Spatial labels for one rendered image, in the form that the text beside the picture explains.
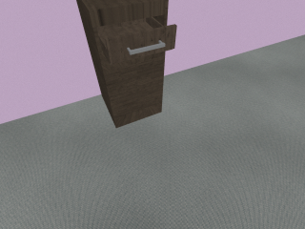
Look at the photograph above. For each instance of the handle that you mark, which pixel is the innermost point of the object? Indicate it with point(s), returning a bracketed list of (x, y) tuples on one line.
[(148, 48)]

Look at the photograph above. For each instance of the cabinet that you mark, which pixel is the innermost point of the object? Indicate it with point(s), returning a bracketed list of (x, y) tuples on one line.
[(132, 89)]

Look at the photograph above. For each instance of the drawer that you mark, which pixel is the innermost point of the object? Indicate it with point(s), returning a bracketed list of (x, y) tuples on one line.
[(116, 38)]

